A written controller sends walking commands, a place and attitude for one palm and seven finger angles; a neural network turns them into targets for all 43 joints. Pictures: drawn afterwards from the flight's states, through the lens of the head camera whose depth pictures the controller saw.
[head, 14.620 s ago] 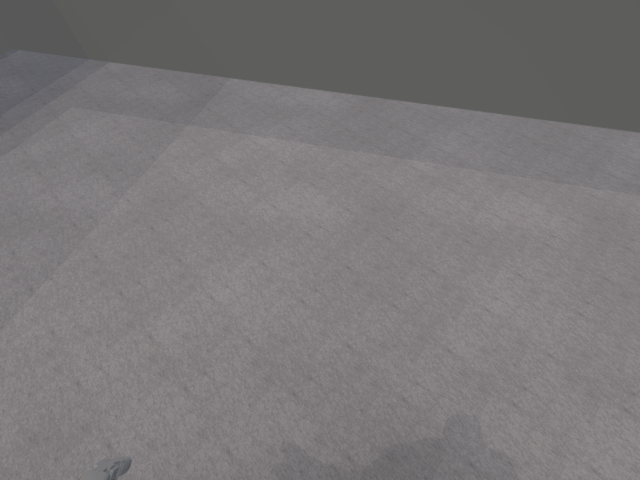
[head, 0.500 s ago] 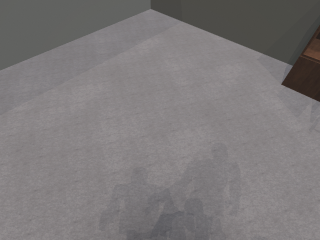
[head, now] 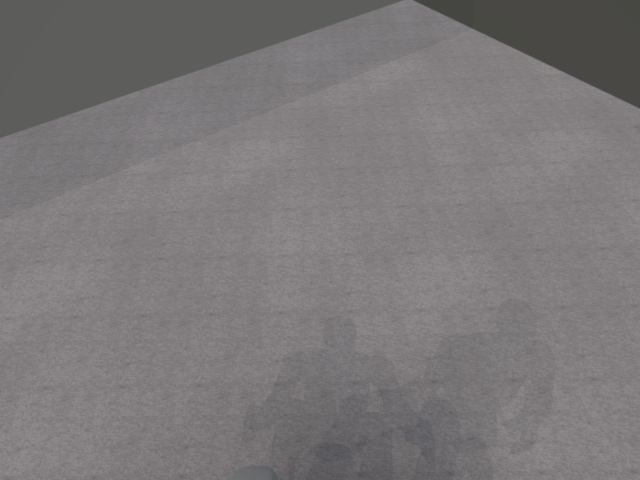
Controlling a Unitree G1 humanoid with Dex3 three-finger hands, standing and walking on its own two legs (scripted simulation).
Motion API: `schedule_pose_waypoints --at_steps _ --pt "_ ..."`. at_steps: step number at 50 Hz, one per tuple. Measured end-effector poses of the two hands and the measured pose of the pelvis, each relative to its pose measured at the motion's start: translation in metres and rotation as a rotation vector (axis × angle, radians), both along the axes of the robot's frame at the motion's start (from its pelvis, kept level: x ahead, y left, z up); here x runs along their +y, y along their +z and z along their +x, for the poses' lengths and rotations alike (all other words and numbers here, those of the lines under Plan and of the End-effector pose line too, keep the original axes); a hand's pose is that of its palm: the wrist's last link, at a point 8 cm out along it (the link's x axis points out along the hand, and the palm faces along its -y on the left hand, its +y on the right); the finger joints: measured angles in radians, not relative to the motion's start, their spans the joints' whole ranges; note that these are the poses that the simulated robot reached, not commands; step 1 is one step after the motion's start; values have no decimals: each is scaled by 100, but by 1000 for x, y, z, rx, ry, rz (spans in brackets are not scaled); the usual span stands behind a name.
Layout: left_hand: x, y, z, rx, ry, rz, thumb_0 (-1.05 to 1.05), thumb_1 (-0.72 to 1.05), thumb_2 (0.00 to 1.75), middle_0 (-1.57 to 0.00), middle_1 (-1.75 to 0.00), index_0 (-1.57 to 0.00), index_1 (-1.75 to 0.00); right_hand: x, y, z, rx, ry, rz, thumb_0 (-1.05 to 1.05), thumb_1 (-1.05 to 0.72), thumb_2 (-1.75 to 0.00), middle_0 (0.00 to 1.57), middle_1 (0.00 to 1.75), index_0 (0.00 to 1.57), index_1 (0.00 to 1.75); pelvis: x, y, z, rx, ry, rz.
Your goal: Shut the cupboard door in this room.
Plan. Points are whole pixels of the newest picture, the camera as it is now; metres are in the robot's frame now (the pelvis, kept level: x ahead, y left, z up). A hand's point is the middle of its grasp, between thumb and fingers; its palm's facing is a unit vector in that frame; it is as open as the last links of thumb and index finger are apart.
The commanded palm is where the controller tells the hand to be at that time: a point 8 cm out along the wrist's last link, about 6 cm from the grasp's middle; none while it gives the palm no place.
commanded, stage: turn or walk to find it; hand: left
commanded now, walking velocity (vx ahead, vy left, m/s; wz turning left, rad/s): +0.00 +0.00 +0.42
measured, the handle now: out of the picture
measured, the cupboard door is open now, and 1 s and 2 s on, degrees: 84 84 84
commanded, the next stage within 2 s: none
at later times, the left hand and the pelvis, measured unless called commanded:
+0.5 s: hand out of the picture +0.05 +0.23 -0.16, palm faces +0.20 -0.94 -0.27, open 7.4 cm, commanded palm none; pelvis -0.01 +0.01 +0.00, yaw +11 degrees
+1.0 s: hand out of the picture -0.08 +0.16 -0.16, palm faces +0.46 -0.85 -0.26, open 7.4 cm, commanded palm none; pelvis -0.03 -0.03 +0.00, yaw +26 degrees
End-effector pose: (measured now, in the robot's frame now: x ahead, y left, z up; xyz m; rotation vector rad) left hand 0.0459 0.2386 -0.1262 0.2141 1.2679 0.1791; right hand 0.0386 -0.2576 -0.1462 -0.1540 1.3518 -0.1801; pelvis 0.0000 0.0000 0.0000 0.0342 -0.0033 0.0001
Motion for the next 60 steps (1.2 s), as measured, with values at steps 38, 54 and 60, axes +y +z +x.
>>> schedule_pose_waypoints --at_steps 38,54,60 --pt "-26 22 -60 -87 298 54 1 90 90 -21 -30 -21 -30 -13 -10 55 -2 292 46 1 -91 -90 20 30 19 29 -35 3 -9 -17 336 22" --pt "-32 -18 -192 66 553 -32 1 90 89 -21 -30 -21 -30 53 9 113 -105 554 -8 1 -91 -90 20 30 19 29 -18 -7 -38 -10 495 -25" --pt "-15 -29 -226 105 623 -54 1 91 90 -20 -30 -20 -30 95 24 121 -203 633 -6 1 -91 -90 20 30 19 29 -3 -8 -52 -25 536 -36"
